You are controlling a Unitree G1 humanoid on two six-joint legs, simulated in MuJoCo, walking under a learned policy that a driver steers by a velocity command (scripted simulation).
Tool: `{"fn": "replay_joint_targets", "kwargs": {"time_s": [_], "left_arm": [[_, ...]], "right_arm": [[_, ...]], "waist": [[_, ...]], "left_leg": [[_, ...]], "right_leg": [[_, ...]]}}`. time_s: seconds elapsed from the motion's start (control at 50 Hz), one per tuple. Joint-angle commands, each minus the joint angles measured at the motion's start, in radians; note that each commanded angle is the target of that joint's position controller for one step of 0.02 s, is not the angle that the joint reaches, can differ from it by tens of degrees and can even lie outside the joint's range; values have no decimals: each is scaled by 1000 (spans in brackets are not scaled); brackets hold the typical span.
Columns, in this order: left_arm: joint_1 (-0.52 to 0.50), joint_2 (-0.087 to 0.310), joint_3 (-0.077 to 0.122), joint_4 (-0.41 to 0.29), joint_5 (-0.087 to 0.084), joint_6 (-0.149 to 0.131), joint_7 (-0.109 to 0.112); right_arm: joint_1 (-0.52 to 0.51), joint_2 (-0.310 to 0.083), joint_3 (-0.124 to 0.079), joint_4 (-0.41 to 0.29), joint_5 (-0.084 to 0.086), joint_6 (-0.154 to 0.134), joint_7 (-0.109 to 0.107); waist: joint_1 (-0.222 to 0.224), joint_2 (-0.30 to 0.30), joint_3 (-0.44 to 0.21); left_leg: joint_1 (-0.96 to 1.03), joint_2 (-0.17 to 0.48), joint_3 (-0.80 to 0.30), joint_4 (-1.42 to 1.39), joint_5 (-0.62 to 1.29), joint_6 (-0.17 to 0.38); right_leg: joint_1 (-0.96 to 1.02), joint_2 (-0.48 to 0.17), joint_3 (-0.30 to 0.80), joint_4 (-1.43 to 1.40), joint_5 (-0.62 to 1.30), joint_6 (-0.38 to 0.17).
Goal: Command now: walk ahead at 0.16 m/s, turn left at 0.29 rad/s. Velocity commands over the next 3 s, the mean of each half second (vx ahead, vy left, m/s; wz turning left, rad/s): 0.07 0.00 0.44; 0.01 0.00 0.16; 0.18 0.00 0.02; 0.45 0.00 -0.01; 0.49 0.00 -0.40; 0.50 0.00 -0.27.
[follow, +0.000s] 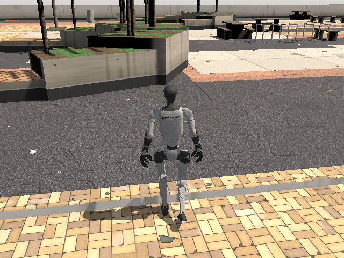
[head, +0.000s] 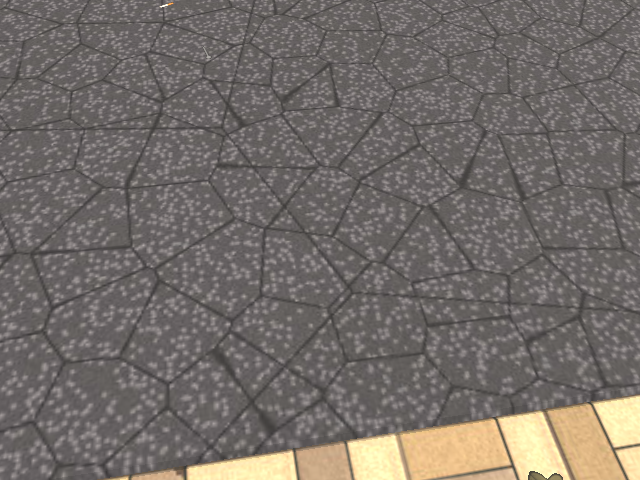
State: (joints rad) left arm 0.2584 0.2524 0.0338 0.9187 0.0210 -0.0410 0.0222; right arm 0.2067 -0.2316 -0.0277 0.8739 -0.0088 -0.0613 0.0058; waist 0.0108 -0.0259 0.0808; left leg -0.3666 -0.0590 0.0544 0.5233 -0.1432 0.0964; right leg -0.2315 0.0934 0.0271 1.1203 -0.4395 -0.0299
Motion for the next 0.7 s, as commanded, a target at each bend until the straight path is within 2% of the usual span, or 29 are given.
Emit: {"fn": "replay_joint_targets", "kwargs": {"time_s": [0.02,0.06,0.12,0.18,0.2,0.26,0.3,0.32,0.34,0.36,0.4,0.42,0.44,0.46,0.48,0.5,0.52,0.54,0.56,0.58,0.6,0.62,0.64,0.66,0.7], "left_arm": [[39,101,23,-59,28,12,-1],[26,85,20,-80,24,41,-13],[25,60,16,-96,16,65,-7],[-26,60,18,-123,13,79,2],[-21,43,16,-122,12,85,8],[-73,46,18,-152,12,93,17],[-96,41,16,-169,8,91,21],[-137,55,26,-173,-54,72,42],[-133,67,26,-168,-58,60,50],[-121,67,27,-157,-53,50,52],[-98,62,28,-139,-53,37,44],[-79,67,30,-128,-51,34,35],[-45,72,34,-111,-55,30,27],[-20,70,36,-95,-55,27,20],[-16,78,42,-83,-47,27,16],[-29,110,49,-80,-32,31,16],[-24,208,63,-99,14,35,17],[-115,181,55,-148,53,28,13],[-205,129,39,-181,42,26,14],[-244,99,30,-187,15,28,12],[-221,78,23,-183,-6,29,13],[-190,71,15,-169,-14,32,17],[-150,62,9,-157,-13,35,22],[-119,60,6,-156,-12,33,28],[-66,53,0,-140,-5,27,35]], "right_arm": [[61,-129,-39,-31,9,19,-6],[73,-123,-38,-20,3,32,-17],[96,-162,-57,-21,-6,38,-17],[103,-168,-68,-34,-9,57,-23],[101,-157,-69,-40,-14,66,-28],[105,-161,-78,-56,-19,89,-38],[113,-164,-85,-61,-24,100,-40],[29,-146,-75,-124,14,97,-66],[21,-153,-76,-126,15,99,-77],[31,-165,-80,-127,10,104,-83],[38,-176,-86,-133,8,116,-83],[28,-167,-86,-140,9,126,-84],[16,-161,-84,-147,16,132,-84],[6,-155,-82,-151,32,134,-82],[25,-142,-80,-148,46,133,-78],[80,-117,-77,-136,42,133,-73],[97,-109,-81,-157,42,126,-75],[129,-179,-102,-143,12,115,-71],[151,-213,-115,-117,12,121,-67],[149,-192,-111,-99,10,134,-70],[131,-161,-100,-94,7,142,-76],[109,-129,-89,-99,8,145,-75],[85,-112,-80,-108,12,141,-72],[20,-116,-76,-134,23,128,-69],[-36,-93,-63,-141,31,116,-67]], "waist": [[-1,44,-126],[18,61,-103],[17,75,-138],[-4,104,-143],[-9,138,-151],[-33,135,-120],[-51,149,-107],[-44,176,-112],[-45,176,-115],[-47,179,-119],[-47,186,-114],[-44,185,-123],[-29,179,-130],[-11,166,-124],[-11,123,-117],[-43,-24,-120],[-53,-272,-99],[-59,-229,-109],[-91,-138,-91],[-103,-90,-69],[-82,-44,-61],[-69,-47,-49],[-52,-64,-54],[-26,-63,-51],[4,-109,-74]], "left_leg": [[290,309,-394,-176,657,214],[172,251,-323,-210,565,180],[139,223,-309,-201,558,175],[147,205,-350,-208,355,162],[137,196,-363,-203,287,164],[132,191,-442,-221,33,160],[145,194,-488,-225,-36,153],[147,206,-569,-244,-143,136],[166,214,-581,-243,-159,126],[170,216,-588,-236,-122,119],[150,199,-592,-221,-12,103],[158,196,-619,-213,32,95],[176,193,-617,-194,73,86],[176,164,-588,-162,98,70],[146,117,-550,-118,36,41],[50,28,-447,44,-230,-12],[-138,-160,-255,334,-467,-83],[-136,-127,-263,675,-566,-147],[-141,-111,-267,868,-524,-165],[-174,-109,-253,970,-467,-176],[-202,-114,-256,1002,-399,-190],[-210,-119,-253,1022,-356,-207],[-203,-116,-237,1009,-319,-221],[-235,-94,-252,872,-276,-226],[-214,-55,-248,619,-257,-244]], "right_leg": [[-305,-70,25,308,22,31],[-259,-87,15,240,57,50],[-251,-76,-3,186,72,78],[-292,-86,-3,85,78,98],[-284,-77,-17,102,64,103],[-315,-84,-5,2,43,110],[-305,-78,0,-78,22,106],[-288,-66,66,-159,20,138],[-269,-67,72,-216,21,147],[-233,-60,71,-270,21,151],[-136,-44,61,-388,14,150],[-101,-39,62,-442,39,143],[-70,-49,59,-527,80,132],[-19,-52,35,-664,160,121],[40,-67,36,-781,247,104],[120,-176,143,-813,341,59],[118,-421,415,-837,639,-115],[-3,-538,524,-835,749,-248],[-45,-484,414,-810,711,-249],[-48,-399,303,-770,634,-197],[-25,-341,244,-752,574,-172],[-16,-310,215,-744,566,-175],[6,-285,186,-742,550,-183],[69,-272,174,-748,507,-185],[189,-272,186,-744,510,-187]]}}
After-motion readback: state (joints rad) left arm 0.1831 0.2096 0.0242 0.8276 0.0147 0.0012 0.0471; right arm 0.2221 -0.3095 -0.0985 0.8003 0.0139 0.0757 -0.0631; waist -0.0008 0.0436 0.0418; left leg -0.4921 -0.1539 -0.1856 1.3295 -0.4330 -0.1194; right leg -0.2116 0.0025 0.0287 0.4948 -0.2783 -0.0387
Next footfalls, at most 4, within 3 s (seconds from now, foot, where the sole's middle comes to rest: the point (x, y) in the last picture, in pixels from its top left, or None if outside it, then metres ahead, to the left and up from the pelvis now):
0.50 right None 0.11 -0.13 -0.77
0.86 left None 0.00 0.09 -0.77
1.86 left None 0.40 0.15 -0.66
2.46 right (307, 309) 0.79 0.05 -0.66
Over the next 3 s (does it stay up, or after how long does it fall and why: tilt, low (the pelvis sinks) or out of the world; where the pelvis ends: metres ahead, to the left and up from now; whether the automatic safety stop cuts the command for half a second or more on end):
stays up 0.96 0.19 0.10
